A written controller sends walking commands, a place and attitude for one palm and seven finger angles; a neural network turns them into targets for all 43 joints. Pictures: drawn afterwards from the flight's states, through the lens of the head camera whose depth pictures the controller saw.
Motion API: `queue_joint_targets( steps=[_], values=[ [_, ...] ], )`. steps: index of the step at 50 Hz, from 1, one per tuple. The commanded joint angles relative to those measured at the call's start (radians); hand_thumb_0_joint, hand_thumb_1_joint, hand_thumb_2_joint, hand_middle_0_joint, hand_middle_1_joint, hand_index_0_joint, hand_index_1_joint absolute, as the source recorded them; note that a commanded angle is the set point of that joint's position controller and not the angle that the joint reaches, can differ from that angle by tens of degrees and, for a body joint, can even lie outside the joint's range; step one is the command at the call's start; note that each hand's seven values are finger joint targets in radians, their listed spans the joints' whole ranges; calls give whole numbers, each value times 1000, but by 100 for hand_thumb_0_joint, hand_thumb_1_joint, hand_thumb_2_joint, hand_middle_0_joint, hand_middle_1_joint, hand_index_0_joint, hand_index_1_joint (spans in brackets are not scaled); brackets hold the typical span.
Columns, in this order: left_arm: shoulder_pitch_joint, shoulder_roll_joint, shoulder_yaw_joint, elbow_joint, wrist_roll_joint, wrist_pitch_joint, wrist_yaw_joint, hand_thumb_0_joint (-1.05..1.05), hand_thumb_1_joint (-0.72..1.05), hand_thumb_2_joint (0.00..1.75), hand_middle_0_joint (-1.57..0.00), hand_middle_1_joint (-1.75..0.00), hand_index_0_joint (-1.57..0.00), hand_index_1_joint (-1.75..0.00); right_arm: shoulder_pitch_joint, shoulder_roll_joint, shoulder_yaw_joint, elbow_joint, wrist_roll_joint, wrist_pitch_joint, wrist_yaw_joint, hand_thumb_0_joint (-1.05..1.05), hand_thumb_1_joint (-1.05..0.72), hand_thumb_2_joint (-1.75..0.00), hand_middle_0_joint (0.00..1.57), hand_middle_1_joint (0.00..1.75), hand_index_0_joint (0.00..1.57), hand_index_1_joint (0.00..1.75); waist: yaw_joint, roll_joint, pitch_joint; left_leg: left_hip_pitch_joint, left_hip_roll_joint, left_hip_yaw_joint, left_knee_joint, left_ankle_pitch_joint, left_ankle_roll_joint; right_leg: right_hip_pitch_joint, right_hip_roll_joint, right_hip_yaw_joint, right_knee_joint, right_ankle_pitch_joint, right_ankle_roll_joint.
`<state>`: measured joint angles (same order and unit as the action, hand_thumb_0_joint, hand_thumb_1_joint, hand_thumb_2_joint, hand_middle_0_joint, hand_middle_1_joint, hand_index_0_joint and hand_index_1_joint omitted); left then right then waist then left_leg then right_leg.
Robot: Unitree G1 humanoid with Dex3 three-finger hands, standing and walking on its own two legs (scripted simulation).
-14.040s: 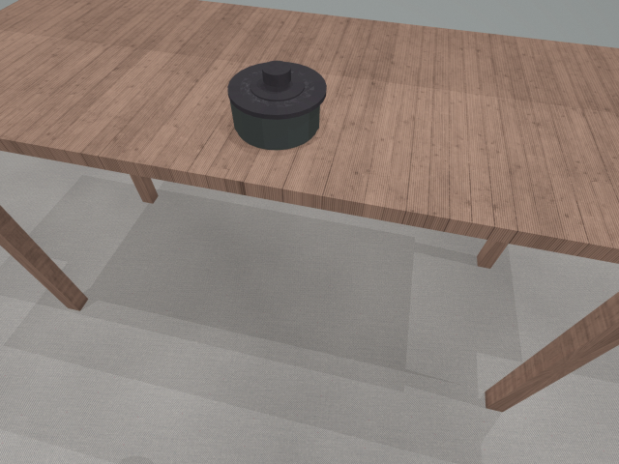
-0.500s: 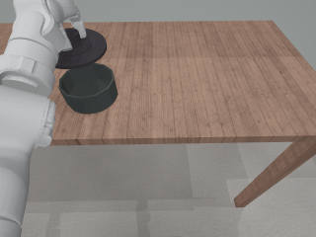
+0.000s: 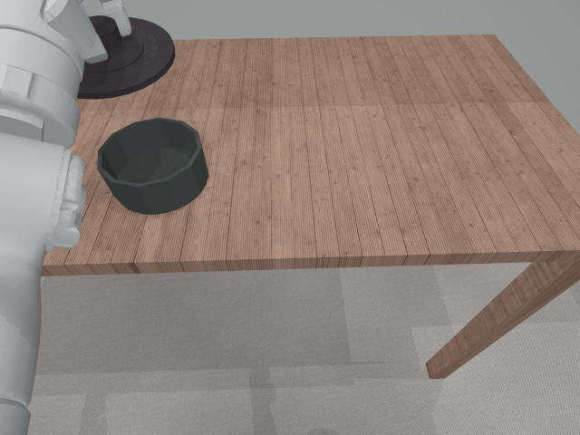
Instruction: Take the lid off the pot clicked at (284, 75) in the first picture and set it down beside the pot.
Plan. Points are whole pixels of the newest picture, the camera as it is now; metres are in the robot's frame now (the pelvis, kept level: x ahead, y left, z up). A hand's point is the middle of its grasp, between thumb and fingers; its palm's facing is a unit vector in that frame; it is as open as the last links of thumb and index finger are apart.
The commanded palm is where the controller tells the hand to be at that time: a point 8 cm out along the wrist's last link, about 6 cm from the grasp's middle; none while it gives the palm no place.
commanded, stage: lift the lid straight up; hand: left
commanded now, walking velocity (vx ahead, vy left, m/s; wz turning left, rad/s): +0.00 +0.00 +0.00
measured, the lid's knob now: (99, 34) +0.54 +0.20 +0.28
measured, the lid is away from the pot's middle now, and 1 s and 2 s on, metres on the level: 0.04 0.10 0.19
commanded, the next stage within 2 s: move the lid sideways beside the pot in 0.34 s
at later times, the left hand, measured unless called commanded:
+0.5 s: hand (80, 26) +0.48 +0.19 +0.31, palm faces -0.22 -0.17 -0.96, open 7.6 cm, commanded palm +0.49 +0.20 +0.37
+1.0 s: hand (7, 39) +0.48 +0.26 +0.30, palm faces -0.20 -0.15 -0.97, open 7.6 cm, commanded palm +0.48 +0.26 +0.37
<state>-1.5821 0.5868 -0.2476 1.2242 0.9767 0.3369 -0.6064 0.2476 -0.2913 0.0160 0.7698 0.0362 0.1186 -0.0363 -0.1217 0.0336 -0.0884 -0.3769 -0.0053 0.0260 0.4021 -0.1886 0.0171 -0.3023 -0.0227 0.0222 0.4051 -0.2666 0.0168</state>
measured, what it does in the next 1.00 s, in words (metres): stands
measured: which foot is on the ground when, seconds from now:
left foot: down 0.00-1.00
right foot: down 0.00-1.00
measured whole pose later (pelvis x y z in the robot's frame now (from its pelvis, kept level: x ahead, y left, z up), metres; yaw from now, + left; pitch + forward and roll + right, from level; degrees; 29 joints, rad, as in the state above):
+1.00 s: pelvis +0.00 +0.00 +0.00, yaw +0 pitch +9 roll +0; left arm -1.52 0.74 -0.23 1.12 1.01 0.26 -0.62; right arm 0.24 -0.29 0.01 0.75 0.05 0.16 -0.04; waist -0.11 0.02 -0.07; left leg -0.38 -0.01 0.02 0.40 -0.18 0.02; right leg -0.29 -0.02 0.01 0.38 -0.25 0.02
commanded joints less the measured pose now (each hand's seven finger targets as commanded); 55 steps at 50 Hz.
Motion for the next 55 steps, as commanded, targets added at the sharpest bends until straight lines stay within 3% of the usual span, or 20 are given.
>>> queue_joint_targets(
  steps=[1, 3, 4, 10, 16, 19, 23, 24, 28, 33, 34, 38, 41, 43, 44, 48, 49, 53, 54, 55],
  values=[
    [-709, 208, 20, -289, 26, -7, 61, 0, 81, 84, -113, -120, -68, -107, 10, -157, -45, -99, -4, -29, -8, 0, -90, -90, 20, 30, 20, 30, 10, 8, -487, 415, -52, -19, 64, 519, 51, 32, 68, -36, -17, 445, -46],
    [-658, 192, 11, -267, 24, 3, 57, 0, 81, 84, -113, -120, -68, -107, 25, -167, -51, -93, -7, -38, -10, 0, -90, -90, 20, 30, 20, 30, 11, 39, -471, 433, -43, -18, 71, 577, 43, 14, 68, -41, -22, 463, -53],
    [-728, 241, 40, -365, 33, -9, 60, 0, 81, 84, -113, -120, -68, -107, 14, -159, -48, -105, -9, -39, -2, 0, -90, -90, 20, 30, 20, 30, 21, 38, -546, 462, -43, -28, 70, 602, 43, 45, 68, -33, -16, 456, -43],
    [-641, 144, -8, -238, 33, 26, 42, 0, 81, 84, -113, -120, -68, -107, 3, -152, -47, -93, -5, -33, 0, 0, -90, -90, 20, 30, 20, 30, 10, -7, -413, 420, -40, -26, 63, 543, 48, -18, 68, -46, -29, 405, -48],
    [-691, 170, 0, -242, 35, 33, 51, 0, 81, 84, -113, -120, -68, -107, -9, -156, -38, -92, -4, -27, -7, 0, -90, -90, 20, 30, 20, 30, 3, -32, -425, 390, -51, -24, 40, 429, 52, 7, 65, -44, -35, 374, -47],
    [-742, 258, 46, -344, 47, 14, 60, 0, 81, 84, -113, -120, -68, -107, -13, -157, -40, -105, -13, -39, -8, 0, -90, -90, 20, 30, 20, 30, 22, -20, -552, 428, -51, -23, 49, 494, 49, 73, 59, -30, -18, 424, -43],
    [-610, 196, 2, -243, 47, -1, 56, 0, 81, 84, -113, -120, -68, -107, 5, -159, -43, -102, -2, -30, -17, 0, -90, -90, 20, 30, 20, 30, 5, -71, -405, 360, -46, -10, 47, 444, 47, 22, 59, -42, -37, 412, -49],
    [-640, 277, 45, -288, 64, -18, 64, 0, 81, 84, -113, -120, -68, -107, -16, -161, -37, -109, -7, -16, -15, 0, -90, -90, 20, 30, 20, 30, 15, -84, -451, 346, -49, -7, 36, 406, 47, 63, 56, -32, -33, 395, -43],
    [-591, 268, 32, -243, 57, -33, 65, 0, 81, 84, -113, -120, -68, -107, -29, -167, -34, -115, -2, 6, -23, 0, -90, -90, 20, 30, 20, 30, 15, -36, -389, 310, -51, 2, 35, 404, 45, 49, 52, -37, -27, 412, -56],
    [-606, 306, 51, -311, 61, -59, 63, 0, 81, 84, -113, -120, -68, -107, -24, -164, -40, -126, -3, 13, -21, 0, -90, -90, 20, 30, 20, 30, 22, 31, -454, 372, -43, 1, 56, 511, 43, 59, 54, -32, -21, 450, -56],
    [-660, 356, 88, -376, 69, -69, 69, 0, 81, 84, -113, -120, -68, -107, -23, -161, -41, -135, -7, 15, -15, 0, -90, -90, 20, 30, 20, 30, 32, 19, -527, 396, -44, -7, 57, 515, 45, 89, 58, -26, -17, 434, -46],
    [-579, 270, 20, -297, 49, -67, 54, 0, 81, 84, -113, -120, -68, -107, -8, -166, -49, -125, 7, 16, -17, 0, -90, -90, 20, 30, 20, 30, 11, 38, -418, 389, -36, -10, 58, 510, 40, 15, 63, -44, -37, 396, -55],
    [-612, 338, 69, -339, 54, -77, 57, 0, 81, 84, -113, -120, -68, -107, -9, -169, -48, -126, 3, 17, -17, 0, -90, -90, 20, 30, 20, 30, 16, 14, -448, 402, -40, -13, 56, 462, 49, 30, 64, -40, -42, 373, -48],
    [-571, 312, 39, -318, 45, -81, 48, 0, 81, 84, -113, -120, -68, -107, 2, -171, -49, -119, 6, 10, -20, 0, -90, -90, 20, 30, 20, 30, 12, 58, -427, 409, -39, -10, 62, 519, 43, 17, 63, -44, -45, 407, -55],
    [-646, 366, 77, -397, 53, -91, 56, 0, 81, 84, -113, -120, -68, -107, 0, -171, -48, -121, 3, 12, -14, 0, -90, -90, 20, 30, 20, 30, 19, 56, -500, 434, -39, -18, 59, 523, 42, 47, 64, -38, -41, 395, -46],
    [-568, 321, 39, -345, 42, -95, 44, 0, 81, 84, -113, -120, -68, -107, 7, -173, -51, -117, 9, 10, -15, 0, -90, -90, 20, 30, 20, 30, 16, 104, -443, 444, -32, -17, 73, 582, 35, 1, 66, -51, -45, 402, -55],
    [-632, 376, 82, -401, 51, -101, 52, 0, 81, 84, -113, -120, -68, -107, 4, -173, -50, -120, 5, 12, -9, 0, -90, -90, 20, 30, 20, 30, 21, 81, -489, 457, -33, -28, 65, 555, 35, 21, 69, -47, -45, 371, -47],
    [-535, 296, 17, -267, 38, -90, 38, 0, 81, 84, -113, -120, -68, -107, 1, -179, -42, -102, 17, 16, -20, 0, -90, -90, 20, 30, 20, 30, 8, 69, -347, 389, -31, -18, 40, 445, 33, -29, 67, -64, -68, 313, -57],
    [-613, 361, 57, -343, 48, -99, 48, 0, 81, 84, -113, -120, -68, -107, 0, -181, -43, -104, 12, 16, -16, 0, -90, -90, 20, 30, 20, 30, 13, 67, -423, 417, -32, -23, 36, 426, 33, -1, 67, -56, -67, 297, -48],
    [-612, 364, 54, -317, 61, -106, 49, 0, 81, 84, -113, -120, -68, -107, -3, -174, -42, -102, 9, 13, -22, 0, -90, -90, 20, 30, 20, 30, 13, 80, -420, 418, -31, -23, 46, 444, 41, -9, 64, -53, -62, 310, -53]
  ],
)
